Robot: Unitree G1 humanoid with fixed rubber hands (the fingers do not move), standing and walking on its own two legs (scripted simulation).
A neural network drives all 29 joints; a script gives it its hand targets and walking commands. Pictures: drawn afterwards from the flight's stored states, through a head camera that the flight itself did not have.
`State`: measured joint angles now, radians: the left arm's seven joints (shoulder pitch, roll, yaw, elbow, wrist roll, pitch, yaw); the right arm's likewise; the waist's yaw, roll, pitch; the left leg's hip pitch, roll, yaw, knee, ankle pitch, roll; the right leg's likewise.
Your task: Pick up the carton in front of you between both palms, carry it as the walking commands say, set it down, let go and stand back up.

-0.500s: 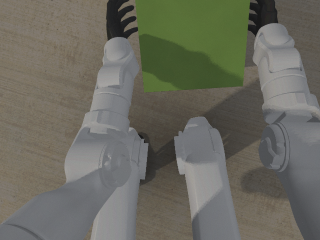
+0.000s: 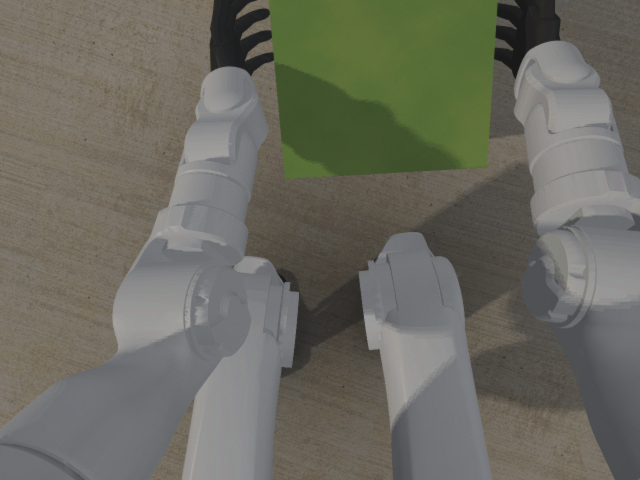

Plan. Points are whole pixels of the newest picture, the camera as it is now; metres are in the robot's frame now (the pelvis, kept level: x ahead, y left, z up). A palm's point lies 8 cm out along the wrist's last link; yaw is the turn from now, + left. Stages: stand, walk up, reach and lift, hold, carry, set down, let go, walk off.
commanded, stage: set down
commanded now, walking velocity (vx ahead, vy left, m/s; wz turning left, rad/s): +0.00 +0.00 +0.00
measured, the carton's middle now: (372, 80) +0.51 -0.12 -0.24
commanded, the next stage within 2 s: let go in 1.98 s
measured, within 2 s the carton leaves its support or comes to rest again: rests again in 0.28 s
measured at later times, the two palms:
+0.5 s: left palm (238, 70) +0.53 +0.03 -0.17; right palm (519, 48) +0.50 -0.27 -0.18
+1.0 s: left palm (211, 86) +0.51 +0.07 -0.17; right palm (570, 68) +0.47 -0.33 -0.18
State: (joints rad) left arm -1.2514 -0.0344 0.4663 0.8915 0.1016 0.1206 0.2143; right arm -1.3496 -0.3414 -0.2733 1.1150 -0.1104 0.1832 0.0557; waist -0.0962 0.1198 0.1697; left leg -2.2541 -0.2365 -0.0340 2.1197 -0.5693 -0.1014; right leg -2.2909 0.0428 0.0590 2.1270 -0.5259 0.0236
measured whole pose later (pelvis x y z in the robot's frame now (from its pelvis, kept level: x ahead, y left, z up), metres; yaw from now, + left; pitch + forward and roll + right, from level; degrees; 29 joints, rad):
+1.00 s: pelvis -0.01 -0.01 -0.02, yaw -1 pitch +34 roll +4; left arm -1.25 0.20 0.05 0.94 -0.25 0.06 0.20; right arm -1.29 -0.56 -0.10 1.13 0.23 -0.01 0.06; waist -0.06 0.07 0.35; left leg -2.19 -0.15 0.00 2.19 -0.59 -0.09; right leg -2.27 0.00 0.03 2.20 -0.52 -0.04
